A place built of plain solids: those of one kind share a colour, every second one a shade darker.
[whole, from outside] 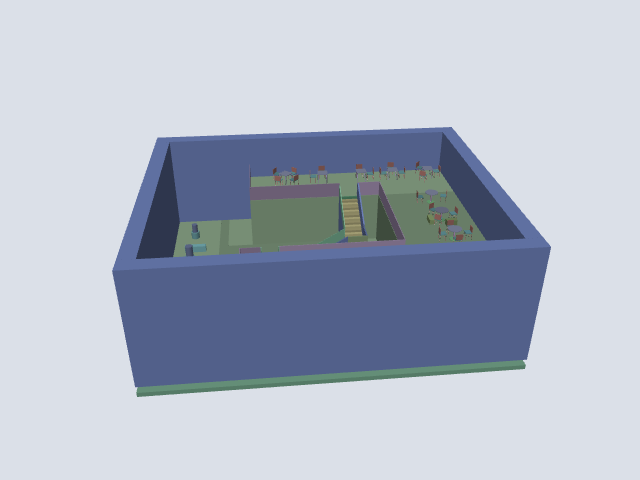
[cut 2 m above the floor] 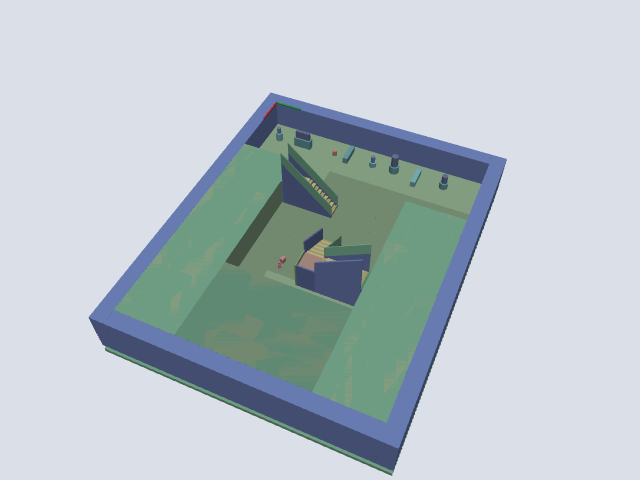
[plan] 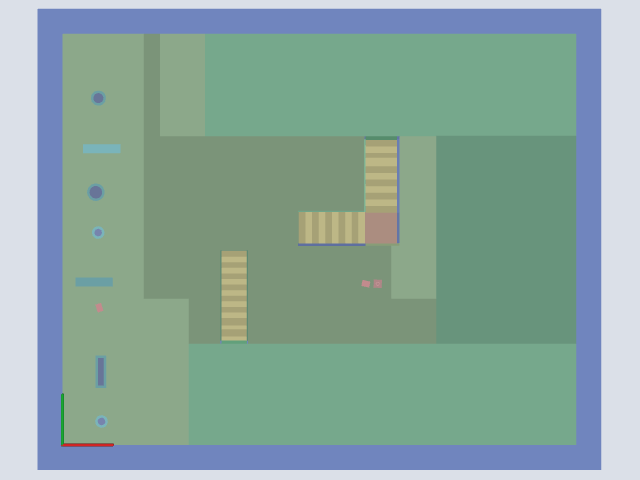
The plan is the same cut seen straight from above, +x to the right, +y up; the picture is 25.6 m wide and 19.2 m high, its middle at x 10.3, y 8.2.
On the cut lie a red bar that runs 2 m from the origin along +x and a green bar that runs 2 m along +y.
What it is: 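A hall 6.7 m high, an atrium lobby, with a gallery 3.63 m up round three sides over back offices, a luggage store and cloakrooms, reached by 2 stairs; the long run, standing free in the hall, has 17 risers at 44 degrees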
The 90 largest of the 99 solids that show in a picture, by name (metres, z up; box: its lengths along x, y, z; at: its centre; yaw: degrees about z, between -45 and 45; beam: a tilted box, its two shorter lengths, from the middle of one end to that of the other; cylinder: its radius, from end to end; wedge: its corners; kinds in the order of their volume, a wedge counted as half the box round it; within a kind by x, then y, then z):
{
 "floor_1": {"box": [3.25, 16.45, 1.0], "at": [1.62, 8.22, -0.5]},
 "floor_2": {"box": [0.65, 5.9, 1.0], "at": [3.58, 13.5, -0.5]},
 "floor_3": {"box": [1.8, 5.85, 1.0], "at": [4.15, 2.92, -0.5]},
 "floor_4": {"box": [1.8, 4.1, 1.0], "at": [4.8, 14.4, -0.5]},
 "floor_5": {"box": [9.9, 4.7, 1.0], "at": [8.2, 8.2, -0.5]},
 "floor_6": {"box": [9.25, 1.8, 1.0], "at": [8.53, 11.45, -0.5]},
 "floor_7": {"box": [9.9, 1.8, 1.0], "at": [10.0, 4.95, -0.5]},
 "floor_8": {"box": [15.5, 4.05, 4.63], "at": [12.8, 2.02, 1.31]},
 "floor_9": {"box": [14.85, 4.1, 4.63], "at": [13.12, 14.4, 1.31]},
 "floor_10": {"box": [1.8, 6.5, 1.0], "at": [14.05, 9.1, -0.5]},
 "floor_11": {"box": [5.6, 8.3, 4.63], "at": [17.75, 8.2, 1.31]},
 "wall_1": {"box": [1.0, 16.45, 7.7], "at": [-0.5, 8.22, 2.85]},
 "wall_2": {"wedge": [[6.31, 4.17, -0.05], [6.31, 4.17, 3.7], [6.31, 7.79, -0.05], [6.31, 7.79, 0.24], [6.36, 4.17, -0.05], [6.36, 4.17, 3.7], [6.36, 7.79, -0.05], [6.36, 7.79, 0.24]]},
 "wall_3": {"wedge": [[7.37, 4.17, -0.05], [7.37, 4.17, 3.7], [7.37, 7.79, -0.05], [7.37, 7.79, 0.24], [7.42, 4.17, -0.05], [7.42, 4.17, 3.7], [7.42, 7.79, -0.05], [7.42, 7.79, 0.24]]},
 "wall_4": {"wedge": [[9.42, 7.96, -0.05], [9.42, 7.96, 1.16], [9.42, 8.06, -0.05], [9.42, 8.06, 1.16], [12.12, 7.96, -0.05], [12.12, 7.96, 2.77], [12.12, 8.06, -0.05], [12.12, 8.06, 2.77]]},
 "wall_5": {"box": [22.55, 1.0, 7.7], "at": [10.28, -0.5, 2.85]},
 "wall_6": {"box": [22.55, 1.0, 7.7], "at": [10.28, 16.95, 2.85]},
 "wall_7": {"wedge": [[12.07, 9.32, -0.05], [12.07, 9.32, 1.99], [12.07, 12.23, -0.05], [12.07, 12.23, 3.73], [12.12, 9.32, -0.05], [12.12, 9.32, 1.99], [12.12, 12.23, -0.05], [12.12, 12.23, 3.73]]},
 "wall_8": {"wedge": [[13.38, 9.29, -0.05], [13.38, 9.29, 2.91], [13.38, 12.23, -0.05], [13.38, 12.23, 4.67], [13.48, 9.29, -0.05], [13.48, 9.29, 2.91], [13.48, 12.23, -0.05], [13.48, 12.23, 4.67]]},
 "wall_9": {"box": [0.1, 1.23, 2.81], "at": [13.43, 8.68, 1.35]},
 "wall_10": {"box": [1.0, 16.45, 7.7], "at": [21.05, 8.22, 2.85]},
 "floor_base_1": {"box": [22.55, 18.45, 0.3], "at": [10.28, 8.22, -1.57]},
 "floor_base_2": {"box": [15.5, 4.05, 0.3], "at": [12.8, 2.02, 2.06]},
 "floor_base_3": {"box": [14.85, 4.1, 0.3], "at": [13.12, 14.4, 2.06]},
 "floor_base_4": {"box": [5.6, 8.35, 0.3], "at": [17.75, 8.2, 2.06]},
 "step_1": {"box": [1.01, 0.3, 3.47], "at": [6.87, 4.26, 1.68]},
 "step_2": {"box": [1.01, 0.3, 3.25], "at": [6.87, 4.48, 1.58]},
 "step_3": {"box": [1.01, 0.3, 3.04], "at": [6.87, 4.71, 1.47]},
 "step_4": {"box": [1.01, 0.3, 2.83], "at": [6.87, 4.93, 1.36]},
 "step_5": {"box": [1.01, 0.3, 2.61], "at": [6.87, 5.15, 1.26]},
 "step_6": {"box": [1.01, 0.3, 2.4], "at": [6.87, 5.38, 1.15]},
 "step_7": {"box": [1.01, 0.3, 2.19], "at": [6.87, 5.6, 1.04]},
 "step_8": {"box": [1.01, 0.3, 1.97], "at": [6.87, 5.82, 0.94]},
 "step_9": {"box": [1.01, 0.3, 1.76], "at": [6.87, 6.05, 0.83]},
 "step_10": {"box": [1.01, 0.3, 1.54], "at": [6.87, 6.27, 0.72]},
 "step_11": {"box": [1.01, 0.3, 1.33], "at": [6.87, 6.49, 0.62]},
 "step_12": {"box": [1.01, 0.3, 1.12], "at": [6.87, 6.72, 0.51]},
 "step_13": {"box": [1.01, 0.3, 0.9], "at": [6.87, 6.94, 0.4]},
 "step_14": {"box": [1.01, 0.3, 0.69], "at": [6.87, 7.16, 0.3]},
 "step_15": {"box": [1.01, 0.3, 0.48], "at": [6.87, 7.39, 0.19]},
 "step_16": {"box": [1.01, 0.3, 0.26], "at": [6.87, 7.61, 0.08]},
 "step_17": {"box": [0.35, 1.26, 0.21], "at": [9.63, 8.69, 0.05]},
 "step_18": {"box": [0.35, 1.26, 0.37], "at": [9.89, 8.69, 0.13]},
 "step_19": {"box": [0.35, 1.26, 0.52], "at": [10.16, 8.69, 0.21]},
 "step_20": {"box": [0.35, 1.26, 0.68], "at": [10.42, 8.69, 0.29]},
 "step_21": {"box": [0.35, 1.26, 0.84], "at": [10.69, 8.69, 0.37]},
 "step_22": {"box": [0.35, 1.26, 1.0], "at": [10.95, 8.69, 0.45]},
 "step_23": {"box": [0.35, 1.26, 1.15], "at": [11.22, 8.69, 0.53]},
 "step_24": {"box": [0.35, 1.26, 1.31], "at": [11.48, 8.69, 0.61]},
 "step_25": {"box": [0.35, 1.26, 1.47], "at": [11.74, 8.69, 0.69]},
 "step_26": {"box": [0.35, 1.26, 1.63], "at": [12.01, 8.69, 0.76]},
 "step_27": {"box": [1.26, 0.35, 1.94], "at": [12.75, 9.47, 0.92]},
 "step_28": {"box": [1.26, 0.35, 2.1], "at": [12.75, 9.73, 1.0]},
 "step_29": {"box": [1.26, 0.35, 2.26], "at": [12.75, 10.0, 1.08]},
 "step_30": {"box": [1.26, 0.35, 2.42], "at": [12.75, 10.26, 1.16]},
 "step_31": {"box": [1.26, 0.35, 2.57], "at": [12.75, 10.53, 1.24]},
 "step_32": {"box": [1.26, 0.35, 2.73], "at": [12.75, 10.79, 1.32]},
 "step_33": {"box": [1.26, 0.35, 2.89], "at": [12.75, 11.06, 1.4]},
 "step_34": {"box": [1.26, 0.35, 3.05], "at": [12.75, 11.32, 1.47]},
 "step_35": {"box": [1.26, 0.35, 3.21], "at": [12.75, 11.59, 1.55]},
 "step_36": {"box": [1.26, 0.35, 3.36], "at": [12.75, 11.85, 1.63]},
 "step_37": {"box": [1.26, 0.35, 3.52], "at": [12.75, 12.11, 1.71]},
 "floor_l1a_1": {"box": [1.28, 1.26, 1.79], "at": [12.74, 8.69, 0.84]},
 "piece_1": {"box": [1.5, 0.37, 0.47], "at": [1.26, 6.52, 0.23]},
 "piece_2": {"cylinder": 0.35, "from": [1.33, 10.11, 0.0], "to": [1.33, 10.11, 0.6]},
 "piece_3": {"cylinder": 0.25, "from": [1.43, 8.5, 0.0], "to": [1.43, 8.5, 0.4]},
 "piece_4": {"cylinder": 0.3, "from": [1.44, 13.88, 0.0], "to": [1.44, 13.88, 0.5]},
 "piece_5": {"box": [0.43, 1.3, 0.75], "at": [1.54, 2.93, 0.38]},
 "piece_6": {"cylinder": 0.25, "from": [1.56, 0.94, 0.0], "to": [1.56, 0.94, 0.65]},
 "piece_7": {"box": [1.5, 0.37, 0.47], "at": [1.57, 11.85, 0.23]},
 "floor_hda_1": {"box": [1.01, 0.14, 3.68], "at": [6.87, 4.12, 1.79]},
 "floor_hda_2": {"box": [1.26, 0.15, 3.68], "at": [12.75, 12.28, 1.79]},
 "rail_1": {"wedge": [[6.31, 4.17, 3.7], [6.31, 4.17, 4.59], [6.31, 7.79, 0.24], [6.31, 7.79, 1.13], [6.36, 4.17, 3.7], [6.36, 4.17, 4.59], [6.36, 7.79, 0.24], [6.36, 7.79, 1.13]]},
 "rail_2": {"wedge": [[7.37, 4.17, 3.7], [7.37, 4.17, 4.59], [7.37, 7.79, 0.24], [7.37, 7.79, 1.13], [7.42, 4.17, 3.7], [7.42, 4.17, 4.59], [7.42, 7.79, 0.24], [7.42, 7.79, 1.13]]},
 "rail_3": {"wedge": [[9.42, 9.32, 0.22], [9.42, 9.32, 1.06], [9.42, 9.37, 0.22], [9.42, 9.37, 1.06], [12.12, 9.32, 1.83], [12.12, 9.32, 2.67], [12.12, 9.37, 1.83], [12.12, 9.37, 2.67]]},
 "rail_4": {"wedge": [[12.07, 9.32, 1.99], [12.07, 9.32, 2.83], [12.07, 12.23, 3.73], [12.07, 12.23, 4.57], [12.12, 9.32, 1.99], [12.12, 9.32, 2.83], [12.12, 12.23, 3.73], [12.12, 12.23, 4.57]]},
 "rail_rim_1": {"box": [1.26, 0.04, 1.03], "at": [5.68, 4.0, 4.14]},
 "rail_rim_2": {"box": [6.42, 0.04, 1.03], "at": [8.91, 12.4, 4.14]},
 "rail_rim_3": {"box": [7.6, 0.04, 1.03], "at": [11.22, 4.0, 4.14]},
 "rail_rim_4": {"box": [1.64, 0.04, 1.03], "at": [14.2, 12.4, 4.14]},
 "rail_rim_5": {"box": [0.04, 8.44, 1.03], "at": [15.0, 8.2, 4.14]},
 "plant_1": {"cylinder": 0.25, "from": [1.33, 10.11, 0.6], "to": [1.33, 10.11, 1.46]},
 "plant_2": {"cylinder": 0.15, "from": [1.43, 8.5, 0.4], "to": [1.43, 8.5, 0.91]},
 "plant_3": {"cylinder": 0.2, "from": [1.44, 13.88, 0.5], "to": [1.44, 13.88, 1.11]},
 "plant_4": {"box": [0.23, 1.1, 0.61], "at": [1.54, 2.93, 1.05]},
 "plant_5": {"cylinder": 0.15, "from": [1.56, 0.94, 0.65], "to": [1.56, 0.94, 1.11]},
 "wall_l1ag_1": {"box": [1.36, 0.1, 2.81], "at": [12.8, 8.01, 1.35]},
 "duffel_1": {"box": [0.33, 0.79, 0.31], "at": [17.68, 7.96, 3.78], "yaw": 0.2},
 "duffel_2": {"box": [0.71, 0.37, 0.4], "at": [18.91, 7.39, 3.83], "yaw": 4.1},
 "backpack_1": {"box": [0.24, 0.33, 0.43], "at": [1.48, 5.49, 0.21], "yaw": 17.6}
}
